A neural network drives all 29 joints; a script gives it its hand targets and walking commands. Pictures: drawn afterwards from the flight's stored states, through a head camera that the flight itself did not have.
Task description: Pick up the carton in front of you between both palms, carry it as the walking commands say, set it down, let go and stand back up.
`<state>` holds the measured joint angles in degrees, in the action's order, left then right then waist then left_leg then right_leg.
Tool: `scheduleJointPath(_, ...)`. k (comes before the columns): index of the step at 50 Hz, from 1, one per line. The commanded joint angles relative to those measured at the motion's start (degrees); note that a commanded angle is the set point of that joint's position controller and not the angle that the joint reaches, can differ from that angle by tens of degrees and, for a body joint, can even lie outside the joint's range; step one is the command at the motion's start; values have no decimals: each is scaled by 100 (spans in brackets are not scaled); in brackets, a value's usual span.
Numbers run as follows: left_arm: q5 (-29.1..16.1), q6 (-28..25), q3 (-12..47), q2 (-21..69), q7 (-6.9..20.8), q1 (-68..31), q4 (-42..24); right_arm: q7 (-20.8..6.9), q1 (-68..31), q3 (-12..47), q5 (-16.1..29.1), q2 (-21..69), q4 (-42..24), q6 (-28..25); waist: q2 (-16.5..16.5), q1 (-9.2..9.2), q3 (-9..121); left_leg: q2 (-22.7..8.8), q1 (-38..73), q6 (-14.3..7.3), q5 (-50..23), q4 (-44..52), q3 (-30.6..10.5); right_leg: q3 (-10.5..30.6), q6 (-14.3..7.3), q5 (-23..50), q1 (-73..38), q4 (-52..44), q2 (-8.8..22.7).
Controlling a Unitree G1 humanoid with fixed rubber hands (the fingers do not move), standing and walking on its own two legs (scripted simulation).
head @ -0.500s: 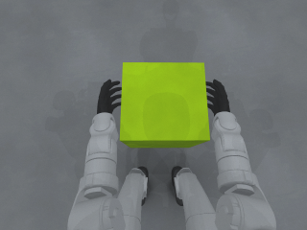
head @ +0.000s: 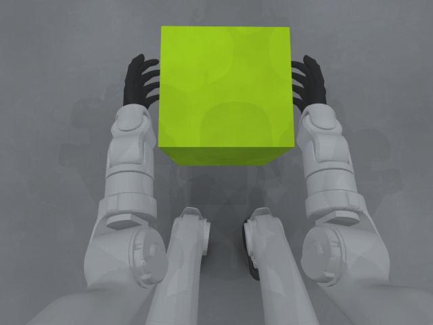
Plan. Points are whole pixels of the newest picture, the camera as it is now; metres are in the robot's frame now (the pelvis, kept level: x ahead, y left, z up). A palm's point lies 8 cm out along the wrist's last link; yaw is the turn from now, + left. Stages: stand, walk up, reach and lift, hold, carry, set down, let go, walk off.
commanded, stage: set down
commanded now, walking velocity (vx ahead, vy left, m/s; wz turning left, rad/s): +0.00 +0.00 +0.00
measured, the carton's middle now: (223, 110) +0.48 +0.01 -0.17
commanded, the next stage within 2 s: none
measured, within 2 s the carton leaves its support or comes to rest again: rests again in 1.64 s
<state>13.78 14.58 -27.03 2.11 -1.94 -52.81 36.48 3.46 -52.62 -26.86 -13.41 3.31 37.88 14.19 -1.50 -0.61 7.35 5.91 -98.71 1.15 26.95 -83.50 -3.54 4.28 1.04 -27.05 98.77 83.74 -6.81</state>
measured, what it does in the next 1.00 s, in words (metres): lowers itself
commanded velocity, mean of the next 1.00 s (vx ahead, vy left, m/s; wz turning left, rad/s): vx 0.00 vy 0.00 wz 0.00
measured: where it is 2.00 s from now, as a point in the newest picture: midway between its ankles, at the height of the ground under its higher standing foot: (223, 259)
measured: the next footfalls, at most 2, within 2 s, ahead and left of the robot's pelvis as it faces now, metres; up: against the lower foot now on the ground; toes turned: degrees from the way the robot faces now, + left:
none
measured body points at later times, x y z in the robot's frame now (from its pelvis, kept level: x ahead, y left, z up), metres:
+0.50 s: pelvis -0.03 +0.00 -0.12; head +0.32 +0.01 +0.17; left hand +0.52 +0.17 -0.25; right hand +0.52 -0.14 -0.26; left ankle +0.08 +0.12 -0.55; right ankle +0.08 -0.11 -0.55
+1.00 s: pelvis -0.02 +0.00 -0.19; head +0.36 +0.01 +0.05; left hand +0.55 +0.17 -0.36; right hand +0.56 -0.13 -0.36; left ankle +0.08 +0.11 -0.55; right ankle +0.07 -0.11 -0.55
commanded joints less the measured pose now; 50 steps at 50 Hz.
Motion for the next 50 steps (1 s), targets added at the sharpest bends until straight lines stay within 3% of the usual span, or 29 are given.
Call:
scheduleJointPath(1, -732, -89, 3056, 5329, 1193, -3567, 419, -1131, -3749, 3102, 685, 5107, 1, -134, 251, 99, 5507, 355, 2612, 91, -1766, 199, 465, -384, 100, 1739, -2415, -277, -318)
scheduleJointPath(2, -764, -91, 3047, 5141, 1157, -3751, 340, -1101, -3895, 3179, 794, 4967, 96, -96, 103, -252, 5535, 338, 2576, 87, -1762, 26, 525, -433, 84, 1493, -2149, -159, -320)
scheduleJointPath(5, -691, 33, 2849, 4825, 1125, -3861, 407, -1092, -4364, 3173, 877, 4888, -18, 1, -191, -117, 5663, 333, 2679, 32, -1721, -195, 395, -614, 218, 1478, -2002, 163, -361)
scheduleJointPath(6, -676, 100, 2703, 4980, 1167, -3898, 691, -1050, -4639, 3176, 1097, 4948, 151, 18, 8, -561, 5514, 311, 2422, 42, -1510, -254, 633, -470, 173, 1236, -2179, 57, -339)
scheduleJointPath(10, -898, 146, 2925, 4786, 1176, -4439, 308, -1013, -4723, 3172, 847, 4715, 20, 138, -471, -12, 6053, 330, 2029, 58, -1572, -642, 576, -685, 221, 1574, -2270, 581, -377)
scheduleJointPath(12, -774, 214, 2865, 4701, 1189, -4719, 422, -1066, -4735, 2822, 876, 4813, 340, 204, -27, -211, 5814, 353, 2081, 94, -1550, -720, 685, -609, 152, 1278, -1737, 663, -384)
scheduleJointPath(14, -970, 294, 2880, 5098, 1145, -4881, 743, -1074, -5074, 2851, 988, 4333, 229, 93, 523, 148, 5716, 277, 2097, 162, -1475, -966, 524, -713, 44, 1255, -1311, 917, -383)
scheduleJointPath(15, -919, 281, 2821, 4922, 1131, -5076, 729, -1129, -5107, 2646, 909, 4476, 445, 180, 444, -119, 5627, 281, 2187, 155, -1559, -962, 576, -765, 2, 1044, -972, 992, -375)
scheduleJointPath(18, -1002, 222, 2907, 4526, 1114, -5103, 581, -1149, -5485, 2954, 1095, 4566, 168, 151, 88, -306, 5785, 351, 1971, 114, -1853, -1212, 679, -780, 131, 1463, -1270, 1250, -326)
scheduleJointPath(19, -1037, 253, 2641, 4981, 1102, -4930, 1068, -1156, -5464, 2813, 983, 4378, 416, 133, 16, -45, 5547, 327, 1623, 114, -1653, -1301, 629, -769, 11, 1439, -1196, 1231, -307)
scheduleJointPath(20, -997, 180, 2690, 4342, 1109, -5220, 603, -1111, -5638, 2941, 1159, 4495, 341, 126, -163, -255, 5628, 312, 1676, 92, -1639, -1325, 624, -778, 78, 1360, -1197, 1355, -340)
scheduleJointPath(22, -937, 188, 2686, 4260, 1077, -5527, 793, -1119, -5487, 2847, 1176, 4219, 655, 133, 150, -313, 5115, 258, 1278, 108, -1323, -1590, 746, -636, 29, 1100, -1013, 1515, -265)
scheduleJointPath(23, -957, 204, 2600, 4153, 1119, -5400, 916, -1100, -6152, 2781, 1245, 4036, 456, 132, -167, -268, 5091, 221, 1170, 79, -1273, -1536, 734, -766, 117, 1078, -1056, 1547, -262)
scheduleJointPath(24, -892, 204, 2680, 3951, 1106, -5631, 743, -1112, -5876, 2749, 1321, 4209, 533, 132, 236, -530, 5152, 290, 1401, 90, -1161, -1664, 862, -660, 84, 860, -900, 1593, -280)
scheduleJointPath(25, -1072, 202, 2562, 4217, 1094, -5821, 999, -1053, -6091, 2706, 1130, 3882, 486, 102, 4, 126, 5179, 278, 1117, 118, -1035, -1806, 746, -803, 79, 844, -989, 1628, -296)
scheduleJointPath(26, -1137, 167, 2704, 4234, 1151, -5732, 598, -1043, -6302, 2767, 1319, 3925, 396, 84, 8, -200, 5322, 255, 1205, 77, -1443, -1782, 760, -787, 36, 1252, -1098, 1821, -267)
scheduleJointPath(28, -1284, 179, 2752, 4236, 1185, -5975, 770, -1068, -6324, 3033, 1439, 3720, 118, 30, 124, -70, 5552, 228, 1339, 88, -1595, -2169, 805, -714, 75, 1366, -1178, 1990, -236)
scheduleJointPath(29, -1253, 186, 2784, 3834, 1158, -5841, 816, -1086, -6214, 2947, 1411, 3800, 337, 66, -160, -288, 5436, 259, 1055, 109, -1578, -2015, 764, -778, 83, 1440, -1148, 2199, -243)
scheduleJointPath(33, -1446, 150, 3069, 3821, 1132, -6454, 720, -1064, -6493, 3050, 1631, 3709, 468, 60, 214, 41, 5614, 161, 1403, 166, -1756, -2468, 823, -715, 22, 1616, -1225, 2383, -246)
scheduleJointPath(35, -1442, 117, 2960, 3857, 1181, -6424, 618, -1092, -6781, 3329, 1781, 3777, 200, 22, 133, -340, 6005, 181, 1331, 33, -2052, -2724, 864, -600, 25, 1981, -1466, 2673, -178)
scheduleJointPath(36, -1684, 174, 3139, 4137, 1154, -6390, 830, -1126, -6886, 3112, 1774, 3554, 311, -19, 320, 24, 5635, 175, 1366, 94, -2105, -2654, 696, -818, 11, 1771, -1090, 2708, -182)
scheduleJointPath(38, -1779, 183, 3107, 3844, 1203, -6437, 908, -1174, -6827, 3077, 1795, 3496, 667, 18, 57, 196, 5213, 108, 1746, 25, -2023, -2813, 574, -891, 0, 1508, -548, 2774, -162)
scheduleJointPath(40, -1587, 170, 2874, 3879, 1235, -6274, 974, -1170, -7162, 3459, 2034, 3444, 207, -80, 149, -309, 5141, 140, 1191, -26, -1944, -2991, 736, -718, -31, 1522, -624, 2942, -134)
scheduleJointPath(41, -1632, 132, 2863, 3755, 1184, -6332, 946, -1230, -6920, 3337, 1962, 3621, 486, -40, -149, -105, 4940, 146, 999, -57, -1809, -2941, 663, -753, -31, 1553, -660, 3023, -132)
scheduleJointPath(45, -1895, -22, 3247, 3614, 1190, -6912, 161, -1155, -7368, 3605, 2367, 3613, 150, -139, -23, -341, 5506, 107, 1009, -124, -2268, -3234, 708, -630, 8, 2412, -1154, 3317, -148)
scheduleJointPath(46, -1946, -49, 3156, 3420, 1134, -6924, 333, -1085, -7294, 3824, 2561, 3790, 176, -160, -427, -446, 5814, 137, 1447, -199, -2739, -3204, 699, -746, 70, 2598, -1323, 3334, -183)
scheduleJointPath(48, -2060, -13, 3230, 3837, 1170, -6506, 735, -1066, -7441, 3591, 2417, 3539, 411, -258, -94, -304, 5267, 166, 1086, -121, -2495, -3274, 580, -734, -15, 2431, -1191, 3494, -84)
scheduleJointPath(49, -1562, 23, 2872, 3555, 1157, -6232, 1113, -1082, -6892, 3266, 2356, 3859, 978, -213, 113, -721, 4307, 92, 900, -90, -2002, -3124, 678, -663, -38, 1772, -495, 3320, -193)
scheduleJointPath(50, -1580, 56, 2833, 3738, 1220, -6175, 1418, -1078, -6710, 3183, 1945, 3575, 1054, -175, 53, -268, 3897, 121, 946, -155, -2154, -3305, 514, -664, -47, 1519, -136, 3254, -65)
